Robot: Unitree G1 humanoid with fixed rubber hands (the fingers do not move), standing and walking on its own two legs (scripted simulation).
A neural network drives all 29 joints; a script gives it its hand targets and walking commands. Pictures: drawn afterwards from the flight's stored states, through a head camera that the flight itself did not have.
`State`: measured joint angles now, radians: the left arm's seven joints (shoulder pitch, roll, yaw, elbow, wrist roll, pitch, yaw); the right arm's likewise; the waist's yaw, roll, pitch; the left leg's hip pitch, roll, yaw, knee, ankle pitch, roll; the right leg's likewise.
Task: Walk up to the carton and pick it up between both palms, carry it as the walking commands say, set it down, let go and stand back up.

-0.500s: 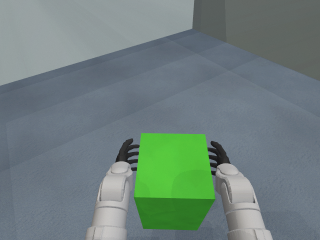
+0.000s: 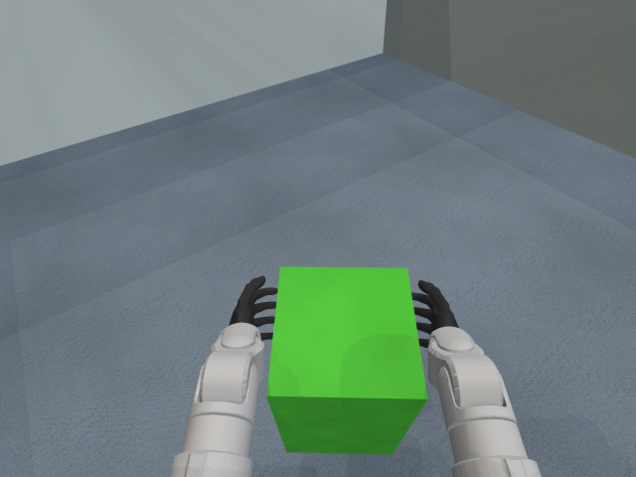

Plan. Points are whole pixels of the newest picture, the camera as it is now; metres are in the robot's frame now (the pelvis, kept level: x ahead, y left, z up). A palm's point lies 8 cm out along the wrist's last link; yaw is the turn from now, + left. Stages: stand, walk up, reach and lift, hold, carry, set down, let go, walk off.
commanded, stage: carry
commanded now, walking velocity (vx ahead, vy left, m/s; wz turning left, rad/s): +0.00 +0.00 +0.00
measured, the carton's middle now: (341, 369) +0.29 +0.00 -0.04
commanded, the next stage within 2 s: none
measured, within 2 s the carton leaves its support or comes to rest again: neither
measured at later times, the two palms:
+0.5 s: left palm (244, 329) +0.30 +0.13 +0.05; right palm (443, 336) +0.29 -0.13 +0.04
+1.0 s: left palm (245, 328) +0.29 +0.12 +0.06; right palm (448, 332) +0.29 -0.13 +0.05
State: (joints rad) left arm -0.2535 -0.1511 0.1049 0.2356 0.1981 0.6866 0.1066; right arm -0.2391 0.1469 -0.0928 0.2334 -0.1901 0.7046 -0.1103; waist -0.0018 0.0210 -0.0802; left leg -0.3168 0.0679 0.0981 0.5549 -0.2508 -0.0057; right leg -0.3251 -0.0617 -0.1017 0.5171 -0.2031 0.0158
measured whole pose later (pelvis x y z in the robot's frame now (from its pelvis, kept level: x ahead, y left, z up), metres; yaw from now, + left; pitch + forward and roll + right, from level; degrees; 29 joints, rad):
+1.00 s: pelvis +0.00 +0.00 +0.00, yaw +0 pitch +1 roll +0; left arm -0.21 -0.14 0.07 0.07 0.13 0.79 0.14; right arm -0.20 0.14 -0.05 0.06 -0.14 0.80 -0.14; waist 0.00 0.03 -0.07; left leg -0.32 0.07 0.10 0.56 -0.25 -0.01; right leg -0.33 -0.06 -0.10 0.53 -0.21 0.01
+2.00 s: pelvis -0.02 -0.08 +0.00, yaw +2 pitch +2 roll -1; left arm -0.29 -0.16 0.10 -0.17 0.13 1.21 0.16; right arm -0.28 0.16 -0.07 -0.15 -0.12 1.20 -0.15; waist 0.00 -0.01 -0.08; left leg -0.31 0.07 0.15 0.60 -0.34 0.03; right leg -0.45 0.00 -0.17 0.73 -0.38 -0.01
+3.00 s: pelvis -0.06 -0.13 +0.00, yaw +3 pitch +1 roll +1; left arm -0.32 -0.17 0.12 -0.07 0.14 1.13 0.14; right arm -0.30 0.16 -0.09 -0.08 -0.15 1.14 -0.14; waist 0.00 0.01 -0.08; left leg -0.29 0.09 0.12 0.49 -0.21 -0.04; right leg -0.33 -0.08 -0.10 0.52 -0.20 0.01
